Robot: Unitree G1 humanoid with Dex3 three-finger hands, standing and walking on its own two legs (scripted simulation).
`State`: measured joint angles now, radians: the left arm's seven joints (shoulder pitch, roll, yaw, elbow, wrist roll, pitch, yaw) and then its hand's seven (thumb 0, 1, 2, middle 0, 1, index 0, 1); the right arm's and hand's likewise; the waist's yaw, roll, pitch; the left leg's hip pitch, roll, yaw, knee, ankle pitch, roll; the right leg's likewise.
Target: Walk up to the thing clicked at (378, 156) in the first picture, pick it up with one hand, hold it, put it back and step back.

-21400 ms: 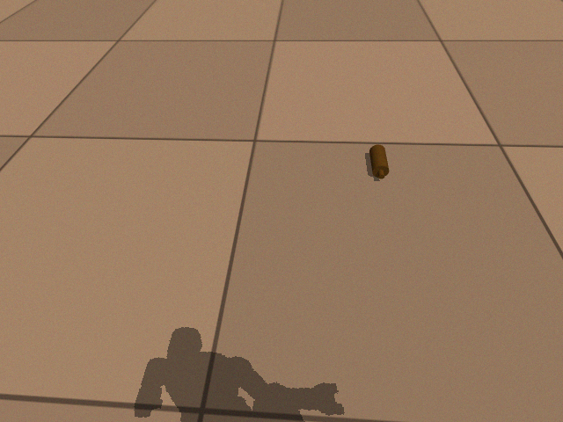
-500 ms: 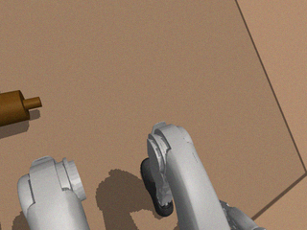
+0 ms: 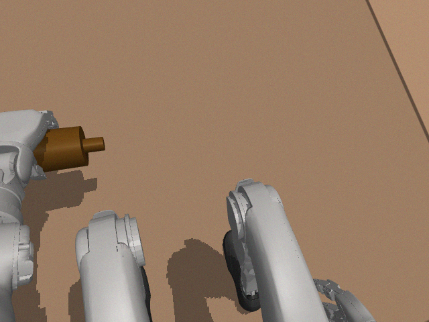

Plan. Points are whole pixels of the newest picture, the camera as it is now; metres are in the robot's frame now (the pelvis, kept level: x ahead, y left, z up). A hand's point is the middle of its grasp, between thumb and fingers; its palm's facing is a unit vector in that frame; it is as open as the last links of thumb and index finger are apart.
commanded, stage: settle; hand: left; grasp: from above
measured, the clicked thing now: (47, 150) +0.47 +0.27 -0.19
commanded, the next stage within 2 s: lift in 0.06 s
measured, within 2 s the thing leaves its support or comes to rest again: neither
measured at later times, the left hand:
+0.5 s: hand (13, 150) +0.44 +0.29 -0.09, palm faces -0.47 -0.05 -0.88, open 10.9 cm
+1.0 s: hand out of the picture +0.37 +0.29 +0.08, palm faces -0.44 -0.09 -0.89, open 10.9 cm
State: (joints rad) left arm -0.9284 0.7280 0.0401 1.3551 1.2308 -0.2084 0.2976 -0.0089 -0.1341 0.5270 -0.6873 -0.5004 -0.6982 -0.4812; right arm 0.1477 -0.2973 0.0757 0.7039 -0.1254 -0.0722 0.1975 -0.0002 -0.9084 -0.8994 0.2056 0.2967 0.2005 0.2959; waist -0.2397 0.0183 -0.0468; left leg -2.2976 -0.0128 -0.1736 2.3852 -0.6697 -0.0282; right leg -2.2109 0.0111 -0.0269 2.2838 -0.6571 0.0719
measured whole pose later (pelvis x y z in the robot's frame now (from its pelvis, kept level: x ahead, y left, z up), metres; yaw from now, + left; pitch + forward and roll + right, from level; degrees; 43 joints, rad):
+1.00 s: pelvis +0.00 +0.00 +0.17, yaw +5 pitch +29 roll -5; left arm -0.50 0.56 -0.07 0.75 1.03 -0.08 0.06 -0.01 -0.11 0.50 -0.69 -0.47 -0.70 -0.46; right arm 0.16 -0.25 -0.02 0.65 0.01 0.04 0.02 0.00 -0.90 -0.90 0.21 0.30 0.20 0.30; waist -0.11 0.04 -0.18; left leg -1.75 0.02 -0.09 1.84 -0.61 -0.01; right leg -1.69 -0.02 0.00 1.77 -0.59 0.06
